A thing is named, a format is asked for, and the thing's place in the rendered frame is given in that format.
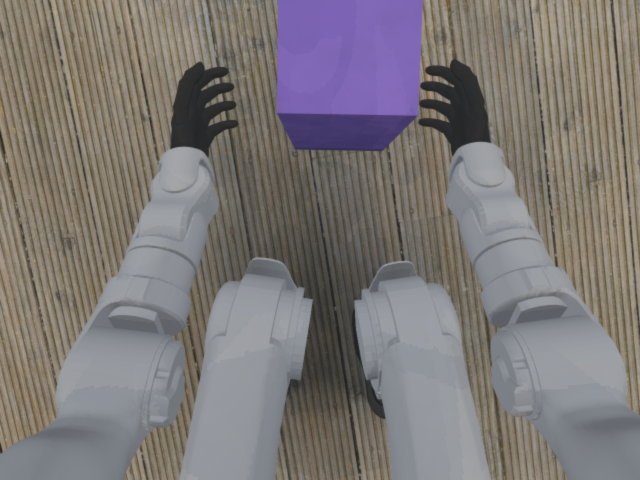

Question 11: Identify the left robot forearm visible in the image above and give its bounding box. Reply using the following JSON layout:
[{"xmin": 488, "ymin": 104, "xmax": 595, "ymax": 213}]
[{"xmin": 56, "ymin": 147, "xmax": 219, "ymax": 412}]

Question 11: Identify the right robot forearm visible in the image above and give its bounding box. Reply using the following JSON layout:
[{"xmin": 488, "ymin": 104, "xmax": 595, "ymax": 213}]
[{"xmin": 446, "ymin": 142, "xmax": 627, "ymax": 398}]

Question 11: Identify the right robot thigh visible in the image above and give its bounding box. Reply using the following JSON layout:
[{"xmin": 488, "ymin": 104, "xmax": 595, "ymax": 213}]
[{"xmin": 354, "ymin": 276, "xmax": 491, "ymax": 480}]

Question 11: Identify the robot right upper arm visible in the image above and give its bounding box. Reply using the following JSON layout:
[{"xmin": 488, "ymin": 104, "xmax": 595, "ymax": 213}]
[{"xmin": 490, "ymin": 315, "xmax": 640, "ymax": 480}]

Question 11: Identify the robot right foot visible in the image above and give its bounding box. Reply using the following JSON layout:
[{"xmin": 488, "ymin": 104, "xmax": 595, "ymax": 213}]
[{"xmin": 352, "ymin": 298, "xmax": 385, "ymax": 419}]

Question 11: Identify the robot left hand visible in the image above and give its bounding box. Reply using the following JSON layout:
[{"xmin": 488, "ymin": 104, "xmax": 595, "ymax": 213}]
[{"xmin": 170, "ymin": 62, "xmax": 238, "ymax": 157}]

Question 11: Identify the carton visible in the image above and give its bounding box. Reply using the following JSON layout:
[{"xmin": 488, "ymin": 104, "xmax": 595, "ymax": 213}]
[{"xmin": 277, "ymin": 0, "xmax": 423, "ymax": 151}]

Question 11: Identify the robot left upper arm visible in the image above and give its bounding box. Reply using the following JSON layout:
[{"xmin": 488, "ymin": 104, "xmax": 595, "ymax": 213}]
[{"xmin": 0, "ymin": 326, "xmax": 185, "ymax": 480}]

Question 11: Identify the robot right hand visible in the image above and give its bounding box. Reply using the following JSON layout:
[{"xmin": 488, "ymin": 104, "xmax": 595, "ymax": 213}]
[{"xmin": 418, "ymin": 59, "xmax": 491, "ymax": 156}]

